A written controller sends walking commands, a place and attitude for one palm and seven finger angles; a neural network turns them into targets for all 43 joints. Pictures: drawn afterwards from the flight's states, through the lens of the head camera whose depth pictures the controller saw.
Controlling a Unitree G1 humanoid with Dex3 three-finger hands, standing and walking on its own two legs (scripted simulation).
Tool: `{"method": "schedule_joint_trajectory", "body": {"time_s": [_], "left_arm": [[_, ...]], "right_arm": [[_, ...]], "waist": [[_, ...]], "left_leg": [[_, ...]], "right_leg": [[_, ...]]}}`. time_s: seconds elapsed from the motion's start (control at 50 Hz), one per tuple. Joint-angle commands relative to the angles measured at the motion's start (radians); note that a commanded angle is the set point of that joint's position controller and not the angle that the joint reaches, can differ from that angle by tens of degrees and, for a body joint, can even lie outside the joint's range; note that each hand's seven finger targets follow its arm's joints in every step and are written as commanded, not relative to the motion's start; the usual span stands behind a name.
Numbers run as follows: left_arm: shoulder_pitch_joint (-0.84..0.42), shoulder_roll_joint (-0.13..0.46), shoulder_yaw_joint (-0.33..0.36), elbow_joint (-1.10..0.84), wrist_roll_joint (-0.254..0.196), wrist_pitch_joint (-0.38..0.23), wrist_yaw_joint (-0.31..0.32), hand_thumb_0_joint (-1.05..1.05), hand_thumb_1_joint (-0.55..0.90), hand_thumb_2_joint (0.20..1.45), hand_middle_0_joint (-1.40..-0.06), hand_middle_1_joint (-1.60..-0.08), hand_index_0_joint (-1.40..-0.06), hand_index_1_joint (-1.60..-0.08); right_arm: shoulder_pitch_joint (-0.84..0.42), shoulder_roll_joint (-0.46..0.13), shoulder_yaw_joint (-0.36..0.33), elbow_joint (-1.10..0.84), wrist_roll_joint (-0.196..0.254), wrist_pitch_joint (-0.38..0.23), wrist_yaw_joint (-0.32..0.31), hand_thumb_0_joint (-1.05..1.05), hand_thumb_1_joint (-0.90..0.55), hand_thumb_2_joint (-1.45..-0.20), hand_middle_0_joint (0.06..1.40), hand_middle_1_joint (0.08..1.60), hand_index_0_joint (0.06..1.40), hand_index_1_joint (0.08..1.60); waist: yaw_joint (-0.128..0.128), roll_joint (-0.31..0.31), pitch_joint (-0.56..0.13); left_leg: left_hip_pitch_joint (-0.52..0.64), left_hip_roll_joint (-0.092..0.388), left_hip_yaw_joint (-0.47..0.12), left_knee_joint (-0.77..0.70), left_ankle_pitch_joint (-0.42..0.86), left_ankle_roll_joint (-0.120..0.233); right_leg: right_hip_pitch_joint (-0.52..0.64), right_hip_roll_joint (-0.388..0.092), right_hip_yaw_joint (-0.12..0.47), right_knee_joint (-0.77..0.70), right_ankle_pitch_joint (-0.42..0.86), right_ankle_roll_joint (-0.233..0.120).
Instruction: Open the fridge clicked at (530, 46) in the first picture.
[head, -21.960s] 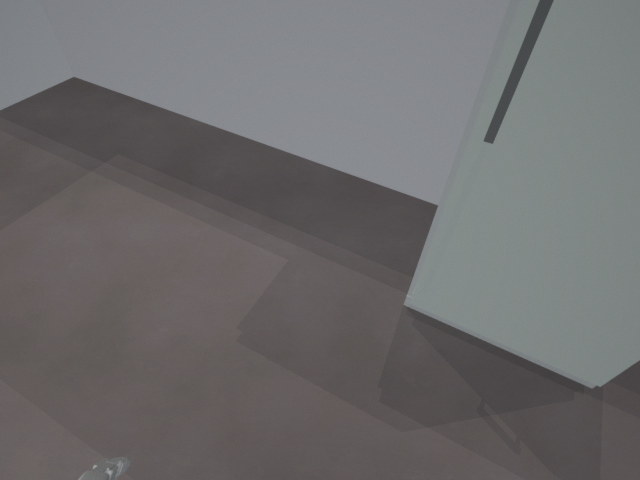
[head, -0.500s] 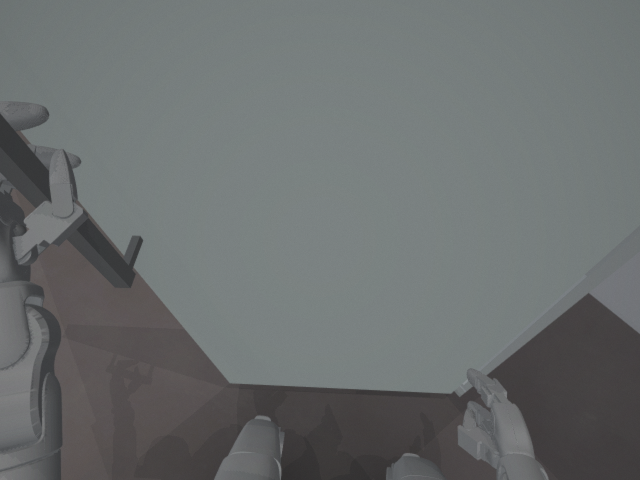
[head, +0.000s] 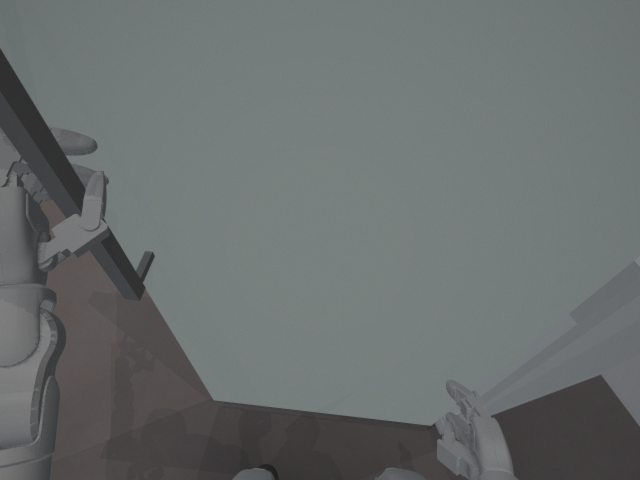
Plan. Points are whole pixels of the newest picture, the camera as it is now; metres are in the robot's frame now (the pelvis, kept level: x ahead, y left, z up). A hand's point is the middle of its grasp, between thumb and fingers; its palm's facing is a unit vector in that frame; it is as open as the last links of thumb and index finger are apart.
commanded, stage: stop walking and hold the door back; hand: left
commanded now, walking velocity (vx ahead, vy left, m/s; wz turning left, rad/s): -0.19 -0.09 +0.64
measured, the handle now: (82, 179) +0.34 +0.26 +0.21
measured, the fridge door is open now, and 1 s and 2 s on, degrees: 67 67 67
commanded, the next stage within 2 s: loosen the grip on the handle in 1.34 s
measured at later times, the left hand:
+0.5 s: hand (80, 254) +0.26 +0.23 +0.20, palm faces +0.50 -0.85 -0.19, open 5.4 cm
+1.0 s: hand (98, 211) +0.31 +0.24 +0.20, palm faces +0.41 -0.89 -0.19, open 5.3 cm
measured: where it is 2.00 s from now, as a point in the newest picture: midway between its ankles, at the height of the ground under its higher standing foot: outside the picture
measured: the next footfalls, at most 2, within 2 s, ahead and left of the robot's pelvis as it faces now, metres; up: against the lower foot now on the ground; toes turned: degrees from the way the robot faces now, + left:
right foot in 0.08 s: +0.01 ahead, -0.16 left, +0.00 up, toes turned -1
left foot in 0.56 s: -0.11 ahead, +0.09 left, +0.00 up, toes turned +17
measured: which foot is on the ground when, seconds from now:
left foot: down 0.00-0.08, up 0.10-0.54, down 0.56-0.84, up 0.86-1.00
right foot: up 0.00-0.06, down 0.08-0.56, up 0.58-0.80, down 0.82-1.00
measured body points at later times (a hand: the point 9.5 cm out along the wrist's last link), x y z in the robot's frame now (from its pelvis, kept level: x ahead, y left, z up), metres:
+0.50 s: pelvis -0.10 -0.06 +0.00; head -0.08 -0.07 +0.45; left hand +0.23 +0.27 +0.21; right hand +0.10 -0.31 -0.09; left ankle -0.13 +0.08 -0.71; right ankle -0.03 -0.16 -0.74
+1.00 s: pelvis -0.13 -0.05 -0.01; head -0.08 -0.05 +0.44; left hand +0.28 +0.28 +0.21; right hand +0.00 -0.30 -0.13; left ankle -0.11 +0.09 -0.70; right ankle -0.07 -0.16 -0.74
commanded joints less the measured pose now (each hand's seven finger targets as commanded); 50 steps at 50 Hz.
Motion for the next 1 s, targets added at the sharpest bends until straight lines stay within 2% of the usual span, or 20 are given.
{"method": "schedule_joint_trajectory", "body": {"time_s": [0.0, 0.04, 0.06, 0.08, 0.1, 0.12, 0.18, 0.32, 0.42, 0.48, 0.5, 0.54, 0.62, 0.68, 0.76, 0.78, 0.8, 0.82, 0.86, 0.98], "left_arm": [[-0.246, 0.203, 0.165, -0.250, -0.009, -0.109, 0.029, 0.000, 0.900, 0.900, -0.450, -1.400, -0.450, -1.400], [-0.249, 0.251, 0.180, -0.263, -0.001, -0.104, 0.030, 0.000, 0.900, 0.900, -0.450, -1.400, -0.450, -1.400], [-0.243, 0.342, 0.233, -0.258, 0.013, -0.099, 0.032, 0.000, 0.900, 0.900, -0.450, -1.400, -0.450, -1.400], [-0.266, 0.322, 0.225, -0.234, 0.011, -0.102, 0.037, 0.000, 0.900, 0.900, -0.450, -1.400, -0.450, -1.400], [-0.249, 0.282, 0.217, 0.007, 0.022, -0.084, 0.041, 0.000, 0.900, 0.900, -0.450, -1.400, -0.450, -1.400], [-0.312, 0.330, 0.265, 0.069, 0.029, -0.079, 0.051, 0.000, 0.900, 0.900, -0.450, -1.400, -0.450, -1.400], [-0.527, 0.323, 0.190, 0.277, 0.041, -0.109, 0.047, 0.000, 0.900, 0.900, -0.450, -1.400, -0.450, -1.400], [-0.884, 0.346, 0.060, 0.492, 0.027, -0.140, 0.031, 0.000, 0.900, 0.900, -0.450, -1.400, -0.450, -1.400], [-1.083, 0.284, -0.019, 0.581, 0.036, -0.139, 0.034, 0.000, 0.900, 0.900, -0.450, -1.400, -0.450, -1.400], [-1.178, 0.256, -0.054, 0.689, 0.047, -0.147, 0.030, 0.000, 0.900, 0.900, -0.450, -1.400, -0.450, -1.400], [-1.202, 0.257, -0.054, 0.705, 0.051, -0.164, 0.026, 0.000, 0.900, 0.900, -0.450, -1.400, -0.450, -1.400], [-1.312, 0.203, -0.101, 0.718, 0.052, -0.183, 0.023, 0.000, 0.900, 0.900, -0.450, -1.400, -0.450, -1.400], [-1.398, 0.295, -0.062, 0.856, 0.074, -0.152, -0.006, 0.000, 0.900, 0.900, -0.450, -1.400, -0.450, -1.400], [-1.379, 0.240, -0.090, 0.910, 0.070, -0.149, -0.035, 0.000, 0.900, 0.900, -0.450, -1.400, -0.450, -1.400], [-1.341, 0.286, -0.059, 0.943, 0.066, -0.154, -0.050, 0.000, 0.900, 0.900, -0.450, -1.400, -0.450, -1.400], [-1.325, 0.321, -0.038, 0.961, 0.076, -0.158, -0.046, 0.000, 0.900, 0.900, -0.450, -1.400, -0.450, -1.400], [-1.315, 0.384, 0.007, 0.978, 0.084, -0.159, -0.040, 0.000, 0.900, 0.900, -0.450, -1.400, -0.450, -1.400], [-1.251, 0.431, 0.057, 1.023, 0.078, -0.143, -0.036, 0.000, 0.900, 0.900, -0.450, -1.400, -0.450, -1.400], [-1.198, 0.440, 0.082, 0.948, 0.079, -0.138, -0.038, 0.000, 0.900, 0.900, -0.450, -1.400, -0.450, -1.400], [-1.095, 0.422, 0.130, 0.836, 0.056, -0.158, -0.032, 0.000, 0.900, 0.900, -0.450, -1.400, -0.450, -1.400]], "right_arm": [[-0.068, -0.203, -0.074, -0.130, -0.004, -0.042, -0.016, 0.000, -0.900, -0.900, 0.200, 0.300, 0.200, 0.300], [-0.054, -0.169, -0.069, -0.131, 0.004, -0.035, -0.008, 0.000, -0.900, -0.900, 0.200, 0.300, 0.200, 0.300], [-0.102, -0.141, -0.065, -0.151, 0.001, -0.022, -0.010, 0.000, -0.900, -0.900, 0.200, 0.300, 0.200, 0.300], [-0.111, -0.167, -0.059, -0.139, -0.003, -0.024, -0.017, 0.000, -0.900, -0.900, 0.200, 0.300, 0.200, 0.300], [-0.093, -0.170, -0.042, -0.100, -0.023, -0.023, -0.015, 0.000, -0.900, -0.900, 0.200, 0.300, 0.200, 0.300], [-0.059, -0.198, -0.087, -0.060, -0.004, -0.019, -0.013, 0.000, -0.900, -0.900, 0.200, 0.300, 0.200, 0.300], [-0.082, -0.201, -0.060, -0.035, -0.010, 0.008, -0.038, 0.000, -0.900, -0.900, 0.200, 0.300, 0.200, 0.300], [-0.059, -0.274, -0.091, -0.034, 0.000, 0.035, -0.028, 0.000, -0.900, -0.900, 0.200, 0.300, 0.200, 0.300], [-0.039, -0.257, -0.088, -0.028, 0.007, 0.022, -0.033, 0.000, -0.900, -0.900, 0.200, 0.300, 0.200, 0.300], [0.016, -0.254, -0.079, -0.008, 0.004, 0.025, -0.043, 0.000, -0.900, -0.900, 0.200, 0.300, 0.200, 0.300], [0.033, -0.271, -0.086, -0.009, 0.006, 0.025, -0.048, 0.000, -0.900, -0.900, 0.200, 0.300, 0.200, 0.300], [0.030, -0.303, -0.084, -0.019, 0.010, 0.019, -0.050, 0.000, -0.900, -0.900, 0.200, 0.300, 0.200, 0.300], [0.057, -0.275, -0.076, 0.008, 0.030, 0.017, -0.051, 0.000, -0.900, -0.900, 0.200, 0.300, 0.200, 0.300], [0.079, -0.272, -0.073, 0.013, 0.030, 0.026, -0.046, 0.000, -0.900, -0.900, 0.200, 0.300, 0.200, 0.300], [0.071, -0.277, -0.059, 0.008, 0.027, 0.025, -0.048, 0.000, -0.900, -0.900, 0.200, 0.300, 0.200, 0.300], [0.073, -0.268, -0.062, 0.012, 0.026, 0.028, -0.047, 0.000, -0.900, -0.900, 0.200, 0.300, 0.200, 0.300], [0.079, -0.244, -0.069, 0.013, 0.026, 0.034, -0.049, 0.000, -0.900, -0.900, 0.200, 0.300, 0.200, 0.300], [0.059, -0.251, -0.075, -0.002, 0.026, 0.035, -0.054, 0.000, -0.900, -0.900, 0.200, 0.300, 0.200, 0.300], [0.076, -0.254, -0.078, 0.003, 0.032, 0.019, -0.042, 0.000, -0.900, -0.900, 0.200, 0.300, 0.200, 0.300], [0.034, -0.250, -0.049, 0.001, 0.010, 0.019, -0.057, 0.000, -0.900, -0.900, 0.200, 0.300, 0.200, 0.300]], "waist": [[0.013, 0.253, -0.278], [0.007, -0.004, -0.266], [0.033, -0.314, -0.234], [0.025, -0.266, -0.230], [0.011, -0.182, -0.231], [-0.009, -0.254, -0.281], [-0.011, -0.134, -0.278], [0.027, -0.236, -0.207], [0.039, -0.283, -0.285], [0.005, -0.204, -0.374], [-0.007, -0.104, -0.385], [-0.009, 0.308, -0.313], [-0.015, 0.140, -0.314], [0.000, 0.161, -0.331], [0.006, 0.107, -0.367], [0.009, 0.001, -0.391], [0.003, -0.234, -0.411], [0.027, -0.316, -0.351], [0.006, -0.239, -0.378], [0.002, -0.236, -0.341]], "left_leg": [[-0.020, 0.121, -0.130, -0.128, -0.208, 0.113], [-0.074, -0.043, -0.016, 0.146, -0.387, 0.023], [-0.223, -0.161, 0.076, 0.520, -0.494, -0.041], [-0.251, -0.138, -0.004, 0.762, -0.488, -0.029], [-0.310, -0.105, -0.019, 0.818, -0.434, -0.029], [-0.336, -0.117, -0.029, 0.851, -0.426, -0.043], [-0.279, -0.108, 0.017, 0.841, -0.256, -0.044], [-0.240, -0.088, 0.087, 0.523, -0.266, -0.009], [-0.032, -0.091, 0.170, 0.196, -0.358, 0.029], [0.199, -0.133, 0.249, -0.038, -0.256, 0.046], [0.274, -0.082, 0.188, -0.090, -0.278, 0.072], [0.361, 0.266, -0.287, -0.240, -0.369, 0.204], [0.332, 0.275, -0.224, -0.142, -0.139, 0.250], [0.283, 0.186, 0.000, -0.059, 0.032, 0.180], [0.114, 0.144, 0.072, 0.080, -0.006, 0.115], [-0.007, 0.096, 0.108, 0.221, -0.051, 0.088], [-0.174, -0.005, 0.181, 0.432, -0.218, 0.039], [-0.308, -0.066, 0.103, 0.618, -0.468, 0.024], [-0.280, -0.017, 0.010, 0.674, -0.456, 0.011], [-0.003, -0.059, 0.161, 0.260, -0.231, 0.007]], "right_leg": [[0.306, 0.040, -0.057, -0.337, 0.044, -0.013], [0.341, -0.123, 0.068, -0.630, 0.193, -0.067], [0.275, -0.373, 0.389, -0.698, 0.210, -0.170], [0.173, -0.450, 0.383, -0.682, 0.315, -0.189], [0.209, -0.443, 0.303, -0.620, 0.442, -0.190], [0.306, -0.424, 0.349, -0.576, 0.569, -0.151], [0.321, -0.340, 0.110, -0.480, 0.740, -0.105], [0.321, -0.388, 0.218, -0.631, 0.227, -0.132], [0.307, -0.380, 0.179, -0.628, 0.104, -0.163], [0.228, -0.260, 0.060, -0.530, -0.009, -0.113], [0.156, -0.207, 0.025, -0.431, -0.022, -0.087], [-0.166, -0.047, -0.111, -0.099, -0.087, -0.042], [-0.207, -0.082, 0.016, 0.060, 0.034, -0.038], [-0.047, -0.044, -0.063, -0.121, 0.088, -0.037], [0.283, -0.012, -0.084, -0.390, 0.164, -0.049], [0.419, -0.085, 0.023, -0.451, 0.152, -0.084], [0.520, -0.278, 0.303, -0.515, 0.192, -0.173], [0.528, -0.424, 0.483, -0.581, 0.361, -0.264], [0.492, -0.400, 0.342, -0.519, 0.435, -0.251], [0.297, -0.238, 0.068, -0.482, 0.480, -0.173]]}}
